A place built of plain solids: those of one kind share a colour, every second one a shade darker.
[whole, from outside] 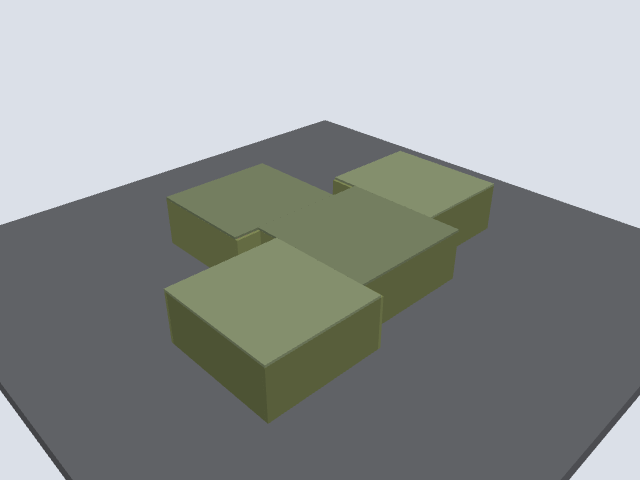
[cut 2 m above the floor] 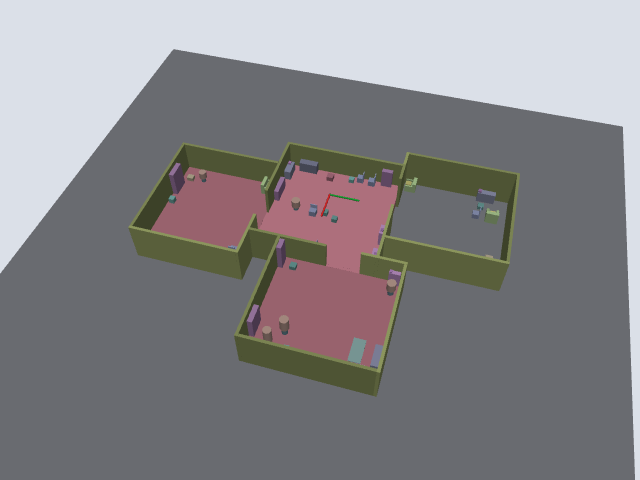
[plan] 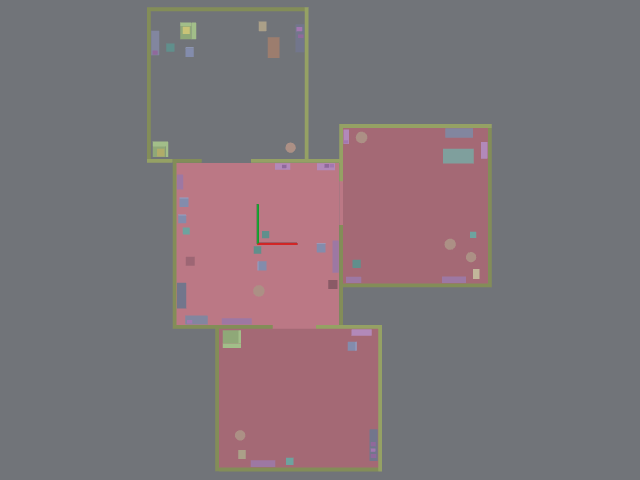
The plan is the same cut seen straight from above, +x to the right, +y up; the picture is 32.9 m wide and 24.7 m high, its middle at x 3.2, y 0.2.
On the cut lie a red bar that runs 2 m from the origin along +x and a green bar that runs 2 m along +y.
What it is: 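A storey of a house; a hub and three side rooms behind broad openings; the side rooms' floors lie 0.85 m, 0.210 m and not at all below the hub's; a bare drop, one riser, a flush line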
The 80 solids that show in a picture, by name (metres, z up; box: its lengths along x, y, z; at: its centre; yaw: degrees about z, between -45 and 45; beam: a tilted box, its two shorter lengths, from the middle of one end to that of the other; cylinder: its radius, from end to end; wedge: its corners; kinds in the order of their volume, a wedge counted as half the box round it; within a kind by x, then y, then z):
{
 "floor_1": {"box": [8.37, 8.34, 0.9], "at": [0.0, 0.0, 0.4]},
 "floor_2": {"box": [2.23, 0.2, 0.69], "at": [1.88, -4.27, 0.29]},
 "floor_3": {"box": [8.19, 7.14, 0.69], "at": [2.1, -7.94, 0.29]},
 "floor_4": {"box": [0.2, 2.25, 0.9], "at": [4.28, 2.1, 0.4]},
 "floor_5": {"box": [7.46, 8.0, 0.9], "at": [8.11, 1.97, 0.4]},
 "wall_1": {"box": [0.2, 7.8, 3.49], "at": [-5.61, 8.27, 1.7]},
 "wall_2": {"box": [1.32, 0.2, 3.49], "at": [-5.05, 4.27, 1.7]},
 "wall_3": {"box": [0.2, 8.34, 3.49], "at": [-4.28, 0.0, 1.7]},
 "wall_4": {"box": [1.5, 0.2, 3.49], "at": [-3.63, 4.27, 1.7]},
 "wall_5": {"box": [0.2, 7.34, 3.49], "at": [-2.1, -8.04, 1.7]},
 "wall_6": {"box": [5.15, 0.2, 3.49], "at": [-1.81, -4.27, 1.7]},
 "wall_7": {"box": [7.92, 0.2, 3.49], "at": [-1.55, 12.07, 1.7]},
 "wall_8": {"box": [4.74, 0.2, 3.49], "at": [2.01, 4.27, 1.7]},
 "wall_9": {"box": [8.19, 0.2, 3.49], "at": [2.1, -11.61, 1.7]},
 "wall_10": {"box": [0.2, 7.8, 3.49], "at": [2.52, 8.27, 1.7]},
 "wall_11": {"box": [1.39, 0.2, 3.49], "at": [3.69, -4.27, 1.7]},
 "wall_12": {"box": [0.2, 5.14, 3.49], "at": [4.28, -1.6, 1.7]},
 "wall_13": {"box": [0.2, 0.94, 3.49], "at": [4.28, 3.7, 1.7]},
 "wall_14": {"box": [0.2, 1.8, 3.49], "at": [4.28, 5.27, 1.7]},
 "wall_15": {"box": [2.01, 0.2, 3.49], "at": [5.39, -4.27, 1.7]},
 "wall_16": {"box": [0.2, 7.34, 3.49], "at": [6.3, -8.04, 1.7]},
 "wall_17": {"box": [7.66, 0.2, 3.49], "at": [8.21, -2.14, 1.7]},
 "wall_18": {"box": [7.66, 0.2, 3.49], "at": [8.21, 6.07, 1.7]},
 "wall_19": {"box": [0.2, 8.0, 3.49], "at": [11.94, 1.97, 1.7]},
 "roof_1": {"box": [8.32, 7.8, 0.16], "at": [-1.55, 8.27, 3.52]},
 "roof_2": {"box": [8.77, 8.74, 0.16], "at": [0.0, 0.0, 3.52]},
 "roof_3": {"box": [8.59, 7.34, 0.16], "at": [2.1, -8.04, 3.52]},
 "roof_4": {"box": [7.66, 8.4, 0.16], "at": [8.21, 1.97, 3.52]},
 "case_1": {"box": [0.32, 0.77, 1.41], "at": [-4.0, 3.18, 1.56]},
 "case_2": {"box": [1.54, 0.33, 0.91], "at": [-1.08, -3.98, 1.3]},
 "case_3": {"box": [1.28, 0.36, 1.88], "at": [0.27, -11.31, 1.58]},
 "case_4": {"box": [0.79, 0.33, 1.17], "at": [1.27, 3.98, 1.44]},
 "case_5": {"box": [0.93, 0.37, 1.28], "at": [3.51, 3.97, 1.49]},
 "case_6": {"box": [0.32, 1.65, 1.49], "at": [4.0, -0.66, 1.6]},
 "case_7": {"box": [0.28, 0.74, 1.16], "at": [4.55, 5.51, 1.43]},
 "case_8": {"box": [0.79, 0.32, 2.08], "at": [4.93, -1.85, 1.89]},
 "case_9": {"box": [1.04, 0.33, 1.33], "at": [5.34, -4.56, 1.3]},
 "case_10": {"box": [1.24, 0.33, 1.58], "at": [10.1, -1.85, 1.64]},
 "case_11": {"box": [0.34, 0.87, 1.36], "at": [11.65, 4.82, 1.53]},
 "sideboard_1": {"box": [0.41, 1.27, 0.89], "at": [-5.28, 10.34, 0.39]},
 "sideboard_2": {"box": [0.49, 1.33, 0.79], "at": [-3.92, -2.67, 1.25]},
 "sideboard_3": {"box": [1.16, 0.47, 0.74], "at": [-3.16, -3.92, 1.22]},
 "sideboard_4": {"box": [0.46, 1.44, 0.8], "at": [2.17, 10.58, 0.35]},
 "sideboard_5": {"box": [0.43, 1.64, 0.79], "at": [5.96, -10.35, 1.04]},
 "sideboard_6": {"box": [1.43, 0.49, 0.8], "at": [10.36, 5.71, 1.25]},
 "armchair_1": {"box": [0.56, 0.55, 0.46], "at": [-5.01, 4.74, 0.18]},
 "armchair_2": {"box": [0.8, 0.25, 0.86], "at": [-5.01, 5.14, 0.38]},
 "armchair_3": {"box": [0.12, 0.55, 0.61], "at": [-4.67, 4.74, 0.25]},
 "armchair_4": {"box": [0.58, 0.48, 0.47], "at": [-3.71, 10.97, 0.18]},
 "armchair_5": {"box": [0.58, 0.19, 0.65], "at": [-3.71, 11.3, 0.27]},
 "armchair_6": {"box": [0.26, 0.86, 0.96], "at": [-3.29, 10.97, 0.43]},
 "armchair_7": {"box": [0.94, 0.24, 0.87], "at": [-1.34, -5.24, 1.07]},
 "armchair_8": {"box": [0.69, 0.68, 0.42], "at": [-1.34, -4.78, 0.85]},
 "bush_1": {"cylinder": 0.26, "from": [-0.91, -9.85, 1.04], "to": [-0.91, -9.85, 1.54]},
 "bush_2": {"cylinder": 0.3, "from": [0.05, -2.42, 1.16], "to": [0.05, -2.42, 1.72]},
 "bush_3": {"cylinder": 0.26, "from": [1.69, 4.95, 0.36], "to": [1.69, 4.95, 1.08]},
 "bush_4": {"cylinder": 0.3, "from": [5.34, 5.48, 1.32], "to": [5.34, 5.48, 1.95]},
 "bush_5": {"cylinder": 0.29, "from": [9.9, -0.02, 1.39], "to": [9.9, -0.02, 2.28]},
 "bush_6": {"cylinder": 0.26, "from": [10.97, -0.68, 1.36], "to": [10.97, -0.68, 2.49]},
 "chair_1": {"box": [0.42, 0.41, 0.44], "at": [-3.89, 1.26, 1.07]},
 "chair_2": {"box": [0.46, 0.44, 0.43], "at": [-3.8, 2.12, 1.06]},
 "chair_3": {"box": [0.43, 0.44, 0.46], "at": [-3.51, 9.84, 0.18]},
 "chair_4": {"box": [0.41, 0.48, 0.44], "at": [0.24, -1.13, 1.07]},
 "chair_5": {"box": [0.45, 0.44, 0.45], "at": [3.26, -0.22, 1.07]},
 "chair_6": {"box": [0.41, 0.46, 0.45], "at": [4.83, -5.27, 0.86]},
 "lowtable_1": {"box": [0.6, 1.07, 0.5], "at": [0.81, 10.09, 0.2]},
 "basket_1": {"box": [0.43, 0.43, 0.32], "at": [-4.5, 10.11, 0.11]},
 "basket_2": {"box": [0.36, 0.36, 0.31], "at": [-3.68, 0.66, 1.0]},
 "basket_3": {"box": [0.38, 0.38, 0.34], "at": [-0.01, -0.31, 1.02]},
 "basket_4": {"box": [0.37, 0.37, 0.33], "at": [0.4, 0.47, 1.01]},
 "basket_5": {"box": [0.38, 0.38, 0.39], "at": [1.64, -11.19, 0.84]},
 "basket_6": {"box": [0.43, 0.43, 0.31], "at": [5.08, -1.02, 1.0]},
 "toybox_1": {"box": [0.39, 0.46, 0.29], "at": [-0.82, -10.84, 0.79]},
 "toybox_2": {"box": [0.39, 0.5, 0.36], "at": [0.24, 11.2, 0.13]},
 "toybox_3": {"box": [0.35, 0.52, 0.35], "at": [11.24, -1.55, 1.02]},
 "pouf_1": {"box": [0.47, 0.47, 0.36], "at": [-3.48, -0.9, 1.03]},
 "pouf_2": {"box": [0.47, 0.47, 0.44], "at": [3.86, -2.09, 1.07]},
 "table_1": {"box": [1.58, 0.76, 0.04], "at": [10.32, 4.52, 1.57]},
 "cushion_1": {"box": [0.39, 0.4, 0.14], "at": [-5.0, 4.7, 0.48]},
 "cushion_2": {"box": [0.37, 0.37, 0.12], "at": [-3.68, 10.99, 0.48]}
}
